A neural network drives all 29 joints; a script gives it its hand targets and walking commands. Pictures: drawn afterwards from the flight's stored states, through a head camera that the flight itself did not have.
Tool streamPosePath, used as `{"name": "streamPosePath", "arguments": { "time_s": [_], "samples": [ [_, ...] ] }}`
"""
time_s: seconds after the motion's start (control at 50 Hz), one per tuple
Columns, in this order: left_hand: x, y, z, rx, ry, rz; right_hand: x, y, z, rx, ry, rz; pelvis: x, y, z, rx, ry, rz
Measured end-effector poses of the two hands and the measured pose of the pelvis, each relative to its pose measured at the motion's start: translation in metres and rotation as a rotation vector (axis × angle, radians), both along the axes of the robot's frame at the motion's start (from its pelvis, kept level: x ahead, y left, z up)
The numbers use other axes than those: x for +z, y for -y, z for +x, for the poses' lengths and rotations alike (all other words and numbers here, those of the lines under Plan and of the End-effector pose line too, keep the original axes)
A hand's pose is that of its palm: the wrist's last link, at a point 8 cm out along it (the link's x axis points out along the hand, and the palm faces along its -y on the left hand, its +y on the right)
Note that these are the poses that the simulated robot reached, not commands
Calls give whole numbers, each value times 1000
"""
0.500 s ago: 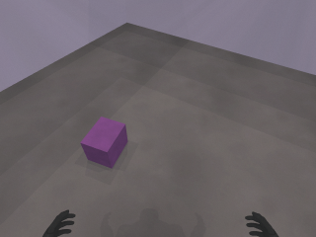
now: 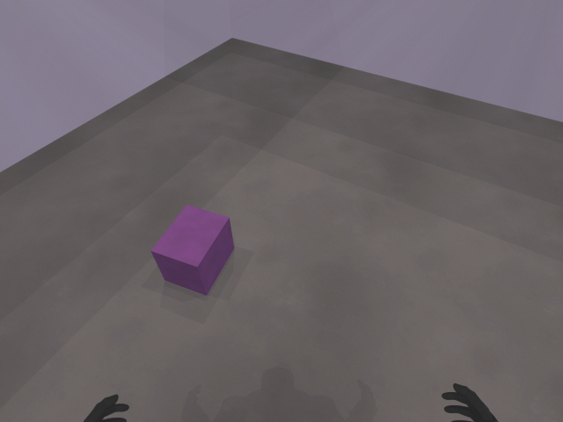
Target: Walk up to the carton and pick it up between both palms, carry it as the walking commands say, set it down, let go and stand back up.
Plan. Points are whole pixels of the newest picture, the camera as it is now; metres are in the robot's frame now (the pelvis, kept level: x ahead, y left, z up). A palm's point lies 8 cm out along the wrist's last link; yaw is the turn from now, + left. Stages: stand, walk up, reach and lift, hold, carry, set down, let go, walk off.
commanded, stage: stand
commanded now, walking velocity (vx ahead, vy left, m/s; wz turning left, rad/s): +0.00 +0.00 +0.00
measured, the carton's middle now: (196, 249) +0.86 +0.34 -0.65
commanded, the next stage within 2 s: walk up in 1.34 s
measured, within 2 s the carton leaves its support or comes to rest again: neither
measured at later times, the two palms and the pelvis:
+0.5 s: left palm out of the picture +0.10 +0.27 -0.09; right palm out of the picture +0.07 -0.32 -0.09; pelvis -0.01 -0.02 +0.02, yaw -1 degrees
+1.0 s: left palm out of the picture +0.09 +0.29 -0.09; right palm out of the picture +0.07 -0.31 -0.08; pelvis -0.01 -0.01 +0.03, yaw -2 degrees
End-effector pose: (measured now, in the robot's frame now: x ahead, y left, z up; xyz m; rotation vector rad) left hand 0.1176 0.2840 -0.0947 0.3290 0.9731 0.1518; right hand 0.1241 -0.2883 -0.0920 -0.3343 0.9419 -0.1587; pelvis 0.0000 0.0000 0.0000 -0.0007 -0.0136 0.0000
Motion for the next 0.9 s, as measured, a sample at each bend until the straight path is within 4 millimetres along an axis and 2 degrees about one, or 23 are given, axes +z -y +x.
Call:
{"name": "streamPosePath", "arguments": {
  "time_s": [0.28,0.62,0.74,0.9],
  "samples": [
    [4,8,-9,-3,-52,13,-1,27,-37,-55,-104,-12,9,13,-5,-6,12,16],
    [4,14,-19,3,-113,3,2,36,-68,-101,-204,-18,20,16,-9,-16,24,10],
    [4,11,-24,5,-138,4,5,34,-68,-111,-205,-19,22,15,-8,-22,31,8],
    [5,5,-25,19,-156,6,8,29,-57,-110,-184,-10,24,11,-7,-29,26,4]
  ]
}}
